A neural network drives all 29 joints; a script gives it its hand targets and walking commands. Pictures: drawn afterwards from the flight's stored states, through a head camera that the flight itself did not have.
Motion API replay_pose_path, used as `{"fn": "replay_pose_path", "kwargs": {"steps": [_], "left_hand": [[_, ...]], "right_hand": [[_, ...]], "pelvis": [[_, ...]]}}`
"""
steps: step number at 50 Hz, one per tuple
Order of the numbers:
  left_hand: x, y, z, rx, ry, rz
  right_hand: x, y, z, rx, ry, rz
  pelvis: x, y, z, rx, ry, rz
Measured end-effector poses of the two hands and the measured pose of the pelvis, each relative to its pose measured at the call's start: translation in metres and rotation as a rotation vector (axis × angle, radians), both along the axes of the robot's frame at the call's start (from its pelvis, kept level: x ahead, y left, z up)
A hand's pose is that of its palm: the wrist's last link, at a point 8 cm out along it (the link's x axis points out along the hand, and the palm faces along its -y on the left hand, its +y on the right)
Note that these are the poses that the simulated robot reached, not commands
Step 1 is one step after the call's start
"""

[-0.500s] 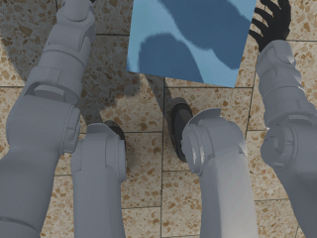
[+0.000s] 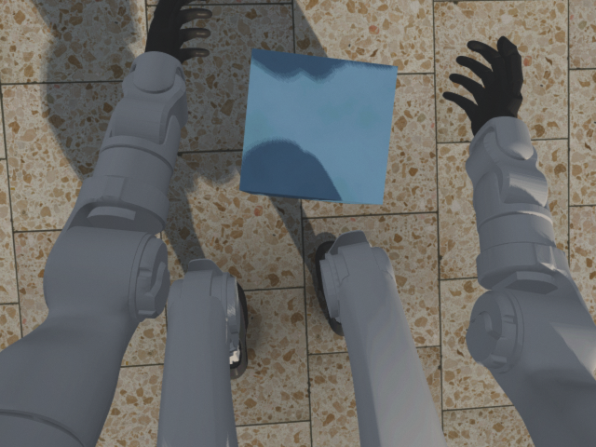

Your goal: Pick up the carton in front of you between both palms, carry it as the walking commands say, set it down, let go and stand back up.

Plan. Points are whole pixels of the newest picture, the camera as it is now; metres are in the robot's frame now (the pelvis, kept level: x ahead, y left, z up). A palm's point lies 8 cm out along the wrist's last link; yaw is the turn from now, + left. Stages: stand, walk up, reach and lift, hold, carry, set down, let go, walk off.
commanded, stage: set down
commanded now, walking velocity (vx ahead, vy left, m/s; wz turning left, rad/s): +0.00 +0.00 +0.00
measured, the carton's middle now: (310, 142) +0.47 -0.10 -0.34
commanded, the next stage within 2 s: let go in 0.54 s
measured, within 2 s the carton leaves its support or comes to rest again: neither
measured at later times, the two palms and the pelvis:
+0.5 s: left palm out of the picture +0.55 +0.08 +0.03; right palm out of the picture +0.43 -0.30 +0.04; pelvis +0.03 +0.00 +0.13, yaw +0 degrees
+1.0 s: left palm out of the picture +0.42 +0.14 +0.15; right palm out of the picture +0.35 -0.28 +0.17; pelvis +0.08 -0.02 +0.26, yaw +1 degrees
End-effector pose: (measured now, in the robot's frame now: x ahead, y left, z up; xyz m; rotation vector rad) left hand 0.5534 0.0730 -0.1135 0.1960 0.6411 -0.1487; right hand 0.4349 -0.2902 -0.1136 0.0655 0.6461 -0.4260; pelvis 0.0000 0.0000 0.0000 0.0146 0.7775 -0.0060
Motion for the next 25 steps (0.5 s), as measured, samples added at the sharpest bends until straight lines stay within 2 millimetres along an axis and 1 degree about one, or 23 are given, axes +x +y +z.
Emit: {"fn": "replay_pose_path", "kwargs": {"steps": [4, 9, 16, 25], "left_hand": [[-0.002, 0.004, 0.018, -0.002, -0.008, -0.004], [-0.004, 0.006, 0.043, -0.005, -0.014, -0.015], [-0.002, 0.004, 0.089, -0.006, -0.015, -0.021], [-0.002, 0.008, 0.147, -0.003, -0.010, -0.024]], "right_hand": [[0.000, 0.001, 0.021, -0.007, 0.000, 0.000], [-0.002, -0.003, 0.051, -0.013, 0.000, -0.004], [-0.004, -0.007, 0.098, -0.006, -0.004, -0.004], [-0.006, -0.007, 0.153, 0.000, -0.011, 0.003]], "pelvis": [[0.004, -0.001, 0.018, -0.002, 0.021, 0.004], [0.010, -0.001, 0.042, -0.007, 0.038, 0.008], [0.019, 0.001, 0.080, -0.009, 0.041, 0.004], [0.029, 0.001, 0.130, -0.005, 0.019, 0.002]]}}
